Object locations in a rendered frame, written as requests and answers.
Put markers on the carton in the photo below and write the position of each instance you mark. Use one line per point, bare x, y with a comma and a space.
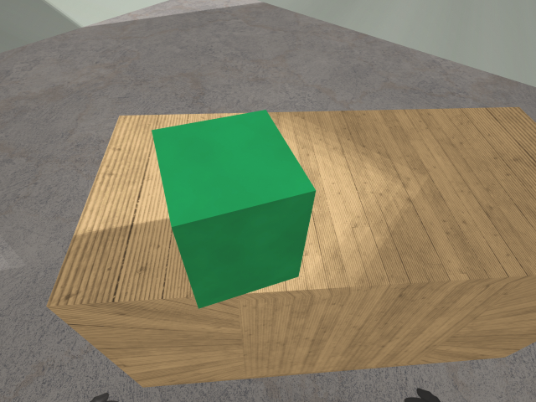
239, 203

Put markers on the pedestal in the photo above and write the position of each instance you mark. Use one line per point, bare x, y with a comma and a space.
421, 248

